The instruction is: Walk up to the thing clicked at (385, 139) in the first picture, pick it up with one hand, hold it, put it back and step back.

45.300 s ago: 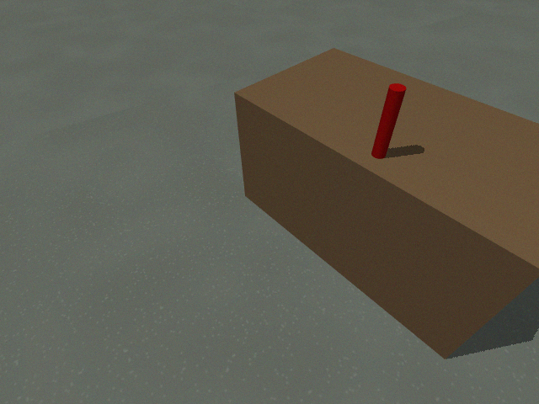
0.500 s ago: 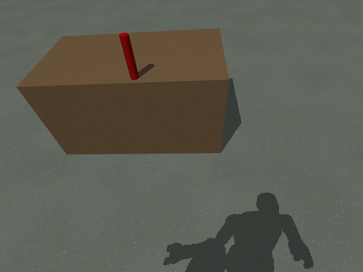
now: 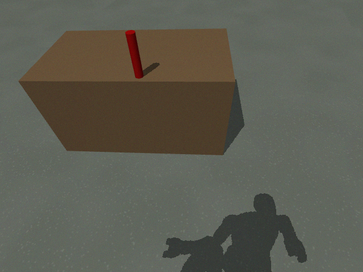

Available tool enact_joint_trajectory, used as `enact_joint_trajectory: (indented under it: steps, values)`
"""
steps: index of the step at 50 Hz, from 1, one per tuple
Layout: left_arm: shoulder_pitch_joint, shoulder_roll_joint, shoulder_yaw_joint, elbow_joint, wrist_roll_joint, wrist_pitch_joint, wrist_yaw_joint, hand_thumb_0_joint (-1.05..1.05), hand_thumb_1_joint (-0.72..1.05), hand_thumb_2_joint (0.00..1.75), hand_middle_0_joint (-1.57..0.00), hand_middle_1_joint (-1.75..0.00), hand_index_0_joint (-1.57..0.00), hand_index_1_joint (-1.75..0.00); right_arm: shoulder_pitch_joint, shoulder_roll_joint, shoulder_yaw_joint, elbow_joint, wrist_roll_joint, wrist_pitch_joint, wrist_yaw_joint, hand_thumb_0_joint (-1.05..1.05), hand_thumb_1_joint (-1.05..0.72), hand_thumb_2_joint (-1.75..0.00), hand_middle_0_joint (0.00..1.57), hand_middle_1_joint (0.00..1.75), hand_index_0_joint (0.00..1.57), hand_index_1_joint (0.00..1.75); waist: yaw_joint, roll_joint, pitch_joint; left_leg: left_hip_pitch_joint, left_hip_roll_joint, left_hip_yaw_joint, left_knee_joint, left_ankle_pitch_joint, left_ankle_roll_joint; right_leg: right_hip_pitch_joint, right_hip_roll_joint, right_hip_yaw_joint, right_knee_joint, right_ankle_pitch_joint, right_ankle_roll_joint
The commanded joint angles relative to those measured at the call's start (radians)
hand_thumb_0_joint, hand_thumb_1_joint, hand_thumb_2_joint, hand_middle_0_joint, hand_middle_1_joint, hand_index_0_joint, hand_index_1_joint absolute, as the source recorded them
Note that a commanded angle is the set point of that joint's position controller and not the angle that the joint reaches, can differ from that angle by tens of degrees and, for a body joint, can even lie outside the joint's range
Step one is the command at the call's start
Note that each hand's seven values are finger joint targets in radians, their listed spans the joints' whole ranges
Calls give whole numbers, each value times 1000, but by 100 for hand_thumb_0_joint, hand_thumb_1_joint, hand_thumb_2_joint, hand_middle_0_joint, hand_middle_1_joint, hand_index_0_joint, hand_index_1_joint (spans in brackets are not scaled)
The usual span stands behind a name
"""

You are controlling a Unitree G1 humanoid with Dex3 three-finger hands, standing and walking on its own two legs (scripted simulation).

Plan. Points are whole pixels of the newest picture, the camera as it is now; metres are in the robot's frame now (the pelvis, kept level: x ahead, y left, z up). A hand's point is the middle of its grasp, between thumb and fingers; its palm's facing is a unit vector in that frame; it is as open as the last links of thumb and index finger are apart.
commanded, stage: step back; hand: left
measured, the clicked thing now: (135, 55) +1.05 +0.29 -0.05
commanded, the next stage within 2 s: stand in 0.28 s
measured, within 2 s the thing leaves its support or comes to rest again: neither
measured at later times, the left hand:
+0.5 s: hand out of the picture +0.11 +0.27 -0.14, palm faces -0.04 -0.94 -0.33, open 7.4 cm
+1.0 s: hand out of the picture +0.09 +0.27 -0.14, palm faces -0.07 -0.94 -0.33, open 7.4 cm
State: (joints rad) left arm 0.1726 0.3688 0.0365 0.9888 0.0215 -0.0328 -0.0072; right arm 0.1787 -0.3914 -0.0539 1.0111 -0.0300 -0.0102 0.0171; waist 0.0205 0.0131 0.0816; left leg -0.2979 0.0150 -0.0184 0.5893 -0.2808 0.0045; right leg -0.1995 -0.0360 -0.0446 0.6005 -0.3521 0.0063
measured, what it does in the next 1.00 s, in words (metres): stands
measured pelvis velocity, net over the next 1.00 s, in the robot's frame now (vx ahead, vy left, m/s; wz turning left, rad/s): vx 0.01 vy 0.02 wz -0.04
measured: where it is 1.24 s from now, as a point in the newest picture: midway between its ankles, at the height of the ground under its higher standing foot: outside the picture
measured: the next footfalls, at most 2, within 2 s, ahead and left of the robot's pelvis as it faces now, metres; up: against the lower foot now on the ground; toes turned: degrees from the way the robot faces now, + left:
none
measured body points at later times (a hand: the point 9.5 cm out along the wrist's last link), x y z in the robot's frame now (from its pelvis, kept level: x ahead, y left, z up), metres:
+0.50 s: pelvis +0.02 +0.02 +0.02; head +0.03 +0.02 +0.47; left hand +0.12 +0.31 -0.12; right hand +0.13 -0.28 -0.10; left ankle +0.05 +0.13 -0.73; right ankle -0.02 -0.13 -0.73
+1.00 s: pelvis +0.01 +0.02 +0.02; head +0.02 +0.02 +0.47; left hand +0.09 +0.31 -0.12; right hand +0.06 -0.29 -0.11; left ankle +0.05 +0.13 -0.73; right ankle -0.02 -0.13 -0.73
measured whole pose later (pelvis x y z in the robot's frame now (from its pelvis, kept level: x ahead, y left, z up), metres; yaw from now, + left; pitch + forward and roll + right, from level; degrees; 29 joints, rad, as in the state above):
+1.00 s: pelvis +0.01 +0.02 +0.02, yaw -2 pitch -2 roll +0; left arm 0.12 0.36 0.00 1.14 0.01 -0.01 -0.01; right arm 0.10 -0.34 -0.01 1.16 -0.01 -0.01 0.02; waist -0.01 -0.01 0.05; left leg -0.17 0.01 0.03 0.33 -0.13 0.00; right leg -0.08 -0.04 0.01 0.32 -0.21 0.04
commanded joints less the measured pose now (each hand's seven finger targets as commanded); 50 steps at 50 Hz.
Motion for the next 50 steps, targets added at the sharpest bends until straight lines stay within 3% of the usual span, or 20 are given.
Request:
enact_joint_trajectory:
  steps: [1, 2, 3, 4, 6, 7, 8, 13, 14, 17, 22, 25, 28, 33, 34, 36, 39, 44, 48, 50]
  values:
    - [-53, 184, 25, -89, -25, -3, 17, 0, 90, 90, -20, -30, -20, -30, -7, -207, -47, -45, -6, -34, -30, 0, -90, -90, 20, 30, 20, 30, -20, 53, -150, 184, 186, -221, -202, 266, 88, -103, -27, 64, 52, 250, -25]
    - [-51, 196, 33, -72, -32, 8, 22, 0, 90, 90, -20, -30, -20, -30, -48, -252, -50, -53, 5, -31, -28, 0, -90, -90, 20, 30, 20, 30, -11, 108, -144, 95, 268, -292, -219, 215, 172, -42, 16, 37, 53, -17, -19]
    - [-49, 192, 29, -62, -24, 8, 24, 0, 90, 90, -20, -30, -20, -30, -79, -243, -47, -49, 5, -30, -26, 0, -90, -90, 20, 30, 20, 30, 0, 103, -131, 92, 276, -287, -223, 244, 178, -24, 11, 51, 18, -60, -28]
    - [-34, 183, 26, -46, -20, 3, 23, 0, 90, 90, -20, -30, -20, -30, -105, -227, -36, -46, 5, -27, -25, 0, -90, -90, 20, 30, 20, 30, 17, 113, -135, 100, 250, -241, -202, 295, 153, 4, 0, 64, -47, -7, -33]
    - [0, 212, 30, -13, -13, -12, 24, 0, 90, 90, -20, -30, -20, -30, -147, -185, -19, -48, 10, -23, -24, 0, -90, -90, 20, 30, 20, 30, 26, 104, -149, 62, 164, -133, -143, 295, 73, 82, -39, 111, -145, 181, -42]
    - [-18, 228, 35, -10, -14, -15, 22, 0, 90, 90, -20, -30, -20, -30, -143, -167, -14, -39, 14, -21, -24, 0, -90, -90, 20, 30, 20, 30, 12, 73, -145, 58, 124, -93, -130, 282, 42, 96, -58, 137, -157, 249, -46]
    - [-38, 240, 38, -10, -12, -14, 21, 0, 90, 90, -20, -30, -20, -30, -146, -170, -15, -34, 13, -21, -24, 0, -90, -90, 20, 30, 20, 30, 1, 55, -139, 76, 108, -71, -130, 260, 32, 80, -74, 148, -166, 289, -50]
    - [-68, 223, 29, 11, -12, -14, 24, 0, 90, 90, -20, -30, -20, -30, -167, -165, -13, 3, 15, -20, -21, 0, -90, -90, 20, 30, 20, 30, -7, 13, -165, 149, 126, -61, -150, 327, 46, 85, -70, 124, -193, 357, -38]
    - [-83, 187, 8, 36, -24, -11, 18, 0, 90, 90, -20, -30, -20, -30, -132, -174, -6, 12, 29, -25, -21, 0, -90, -90, 20, 30, 20, 30, -32, 13, -172, 199, 130, -75, -184, 398, 42, 85, -78, 126, -210, 389, -33]
    - [-84, 192, 5, 50, -23, -10, 18, 0, 90, 90, -20, -30, -20, -30, -157, -174, -6, 26, 28, -30, -22, 0, -90, -90, 20, 30, 20, 30, -23, 23, -159, 236, 135, -72, -202, 457, 35, 93, -76, 112, -241, 398, -22]
    - [-110, 193, 4, 73, -18, -8, 15, 0, 90, 90, -20, -30, -20, -30, -178, -167, -2, 39, 25, -26, -19, 0, -90, -90, 20, 30, 20, 30, -24, 5, -118, 212, 123, -65, -270, 311, 21, 95, -81, 117, -304, 288, -13]
    - [-111, 195, 5, 78, -13, -10, 14, 0, 90, 90, -20, -30, -20, -30, -183, -160, -1, 45, 26, -28, -16, 0, -90, -90, 20, 30, 20, 30, -23, -7, -136, 231, 123, -60, -278, 307, 17, 99, -90, 118, -320, 291, -14]
    - [-120, 195, 5, 85, -11, -9, 15, 0, 90, 90, -20, -30, -20, -30, -190, -157, 0, 53, 24, -24, -15, 0, -90, -90, 20, 30, 20, 30, -26, 2, -102, 191, 117, -63, -306, 186, 14, 88, -90, 120, -341, 213, -12]
    - [-110, 189, 0, 88, -12, -10, 12, 0, 90, 90, -20, -30, -20, -30, -181, -163, 0, 67, 24, -27, -12, 0, -90, -90, 20, 30, 20, 30, -22, 3, -106, 187, 116, -63, -314, 197, 10, 90, -92, 119, -345, 206, -16]
    - [-106, 192, 2, 91, -13, -9, 11, 0, 90, 90, -20, -30, -20, -30, -176, -164, 0, 70, 24, -27, -12, 0, -90, -90, 20, 30, 20, 30, -24, 7, -97, 184, 114, -64, -320, 163, 8, 79, -92, 124, -350, 188, -15]
    - [-112, 199, 3, 87, -11, -10, 13, 0, 90, 90, -20, -30, -20, -30, -170, -159, 2, 71, 25, -29, -14, 0, -90, -90, 20, 30, 20, 30, -27, -2, -133, 209, 121, -62, -307, 247, 11, 96, -99, 125, -336, 245, -18]
    - [-111, 194, 2, 90, -14, -4, 12, 0, 90, 90, -20, -30, -20, -30, -159, -164, 4, 79, 22, -27, -15, 0, -90, -90, 20, 30, 20, 30, -27, -2, -103, 179, 117, -65, -325, 186, 7, 85, -91, 121, -337, 190, -19]
    - [-87, 197, 0, 94, -14, -2, 10, 0, 90, 90, -20, -30, -20, -30, -144, -168, 6, 86, 23, -26, -15, 0, -90, -90, 20, 30, 20, 30, -28, 1, -94, 183, 116, -68, -330, 144, 7, 67, -91, 127, -342, 182, -21]
    - [-93, 193, -1, 88, -14, -1, 11, 0, 90, 90, -20, -30, -20, -30, -137, -168, 7, 88, 24, -26, -17, 0, -90, -90, 20, 30, 20, 30, -29, -5, -101, 189, 119, -64, -315, 205, 8, 72, -93, 128, -335, 209, -22]
    - [-85, 192, -2, 92, -14, 2, 11, 0, 90, 90, -20, -30, -20, -30, -128, -167, 9, 89, 24, -24, -17, 0, -90, -90, 20, 30, 20, 30, -34, -8, -79, 172, 115, -67, -327, 137, 7, 59, -88, 127, -341, 166, -21]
